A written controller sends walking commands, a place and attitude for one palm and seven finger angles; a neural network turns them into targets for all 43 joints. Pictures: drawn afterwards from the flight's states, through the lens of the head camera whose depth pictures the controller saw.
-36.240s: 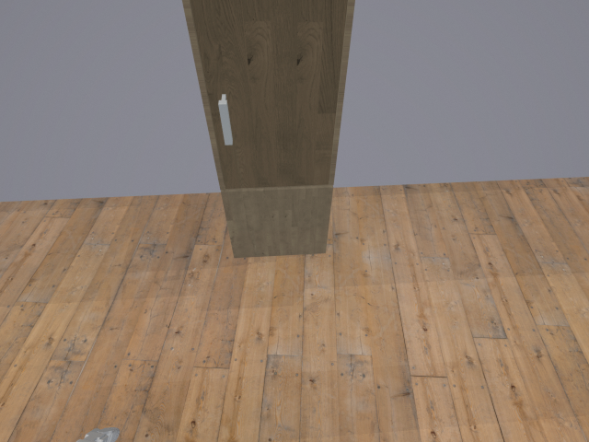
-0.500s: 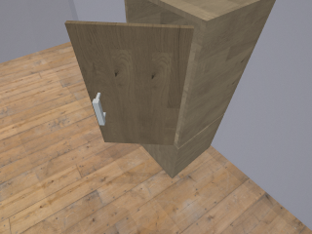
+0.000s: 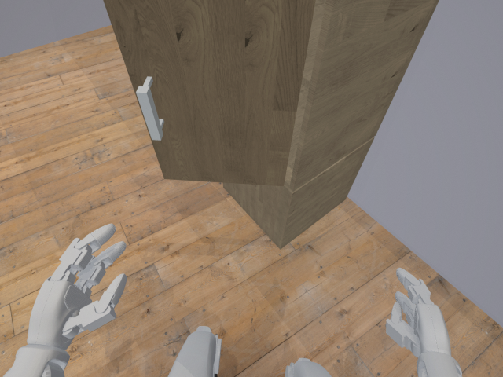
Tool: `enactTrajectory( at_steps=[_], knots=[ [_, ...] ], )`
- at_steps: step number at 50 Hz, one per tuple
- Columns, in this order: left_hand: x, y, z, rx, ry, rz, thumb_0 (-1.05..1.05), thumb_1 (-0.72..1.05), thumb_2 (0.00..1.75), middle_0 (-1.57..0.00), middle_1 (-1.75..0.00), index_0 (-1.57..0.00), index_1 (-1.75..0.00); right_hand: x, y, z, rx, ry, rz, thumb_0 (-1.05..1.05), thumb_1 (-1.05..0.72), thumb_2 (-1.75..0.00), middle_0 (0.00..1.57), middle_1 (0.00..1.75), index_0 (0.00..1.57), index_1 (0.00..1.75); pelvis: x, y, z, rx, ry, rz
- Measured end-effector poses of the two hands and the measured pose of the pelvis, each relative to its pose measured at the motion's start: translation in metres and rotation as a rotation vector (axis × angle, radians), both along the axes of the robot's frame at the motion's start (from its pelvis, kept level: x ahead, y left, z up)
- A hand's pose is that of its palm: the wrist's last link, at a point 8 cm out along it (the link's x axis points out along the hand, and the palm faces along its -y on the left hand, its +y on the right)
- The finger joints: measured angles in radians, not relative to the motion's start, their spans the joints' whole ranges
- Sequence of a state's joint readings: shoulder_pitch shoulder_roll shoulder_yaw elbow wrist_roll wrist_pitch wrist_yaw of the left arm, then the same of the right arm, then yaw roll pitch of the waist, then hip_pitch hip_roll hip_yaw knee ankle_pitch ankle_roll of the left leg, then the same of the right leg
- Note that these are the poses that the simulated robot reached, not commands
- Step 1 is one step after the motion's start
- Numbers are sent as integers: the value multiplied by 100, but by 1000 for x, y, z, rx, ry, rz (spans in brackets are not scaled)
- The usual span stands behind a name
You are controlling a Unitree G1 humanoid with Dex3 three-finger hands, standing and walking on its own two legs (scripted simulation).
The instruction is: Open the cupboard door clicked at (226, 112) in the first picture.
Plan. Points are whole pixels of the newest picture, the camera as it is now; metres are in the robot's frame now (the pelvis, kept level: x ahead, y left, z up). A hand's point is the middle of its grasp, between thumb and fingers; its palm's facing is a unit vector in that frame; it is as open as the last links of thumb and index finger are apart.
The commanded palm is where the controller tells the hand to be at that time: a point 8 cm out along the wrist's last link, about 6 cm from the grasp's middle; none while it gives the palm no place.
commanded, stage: raise the hand with hooked fingers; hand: left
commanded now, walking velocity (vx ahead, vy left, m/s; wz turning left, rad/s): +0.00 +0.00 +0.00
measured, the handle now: (153, 109) +0.61 +0.27 +0.04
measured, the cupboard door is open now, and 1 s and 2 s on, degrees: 48 48 48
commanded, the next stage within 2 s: move the hooked fingers beside the handle in 1.70 s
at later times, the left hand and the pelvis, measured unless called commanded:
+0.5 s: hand (87, 272) +0.25 +0.26 +0.04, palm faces +0.02 -1.00 -0.05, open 11.5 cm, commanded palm +0.22 +0.32 +0.05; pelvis -0.01 +0.03 +0.00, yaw -1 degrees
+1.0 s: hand (68, 257) +0.27 +0.30 +0.05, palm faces +0.02 -1.00 -0.05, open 13.8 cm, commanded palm +0.25 +0.35 +0.05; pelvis -0.01 +0.04 +0.00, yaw -1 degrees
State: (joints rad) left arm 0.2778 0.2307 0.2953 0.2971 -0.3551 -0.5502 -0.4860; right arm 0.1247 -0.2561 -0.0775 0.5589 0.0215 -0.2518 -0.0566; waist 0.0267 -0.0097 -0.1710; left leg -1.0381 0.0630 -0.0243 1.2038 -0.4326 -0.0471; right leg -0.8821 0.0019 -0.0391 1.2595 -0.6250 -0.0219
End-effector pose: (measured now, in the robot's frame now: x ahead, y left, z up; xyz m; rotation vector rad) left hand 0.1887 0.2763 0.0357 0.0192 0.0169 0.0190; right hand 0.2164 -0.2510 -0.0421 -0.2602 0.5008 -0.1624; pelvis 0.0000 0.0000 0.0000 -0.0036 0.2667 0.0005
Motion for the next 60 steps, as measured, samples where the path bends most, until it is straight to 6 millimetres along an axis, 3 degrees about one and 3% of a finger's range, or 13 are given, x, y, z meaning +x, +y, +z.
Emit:
enactTrajectory(
  at_steps=[5, 13, 18, 22, 31, 44, 51, 60],
  knots=[
    [-14, 8, -10, 3, 22, 46, 1, 51, 73, -23, -54, -23, -55, -7, 11, -17, -24, 25, 15, 1, -91, -89, 20, 30, 20, 30, -5, 1, -14, -30, 5, 10],
    [22, 16, 6, 24, 6, -32, 1, 32, 65, -24, -66, -25, -67, -54, 34, -43, 19, 195, -24, 1, -91, -89, 21, 30, 20, 30, -9, 9, -9, -58, 21, 13],
    [36, 26, 9, 19, 49, -31, 1, 21, 60, -25, -74, -25, -74, -82, 37, -44, 41, 261, -78, 1, -90, -89, 21, 30, 20, 30, -8, 19, -1, -54, 33, -2],
    [37, 36, 11, 25, 35, -5, 0, 12, 56, -25, -80, -26, -80, -94, 34, -41, 23, 287, -97, 1, -90, -89, 21, 30, 20, 30, -7, 26, 1, -53, 42, -9],
    [40, 50, 4, 20, 16, -14, 0, -9, 47, -27, -93, -27, -94, -83, 31, -31, -45, 269, -82, 1, -90, -89, 21, 30, 20, 30, -7, 38, -2, -62, 48, -5],
    [48, 69, 14, 27, 5, -1, -1, -39, 34, -29, -112, -30, -113, -52, 55, -15, -29, 193, 3, 1, -90, -89, 21, 30, 20, 30, -7, 42, 3, -75, 36, 6],
    [57, 75, 15, 28, 10, -3, -1, -47, 31, -30, -118, -30, -118, -57, 54, -20, -28, 220, 8, 1, -90, -89, 21, 30, 20, 30, -7, 38, 2, -74, 37, 7],
    [73, 76, 18, 28, 6, -15, -1, -50, 30, -30, -119, -30, -120, -75, 36, -28, -38, 281, -34, 1, -90, -89, 21, 30, 20, 30, -4, 32, 1, -68, 45, -2]
  ],
)
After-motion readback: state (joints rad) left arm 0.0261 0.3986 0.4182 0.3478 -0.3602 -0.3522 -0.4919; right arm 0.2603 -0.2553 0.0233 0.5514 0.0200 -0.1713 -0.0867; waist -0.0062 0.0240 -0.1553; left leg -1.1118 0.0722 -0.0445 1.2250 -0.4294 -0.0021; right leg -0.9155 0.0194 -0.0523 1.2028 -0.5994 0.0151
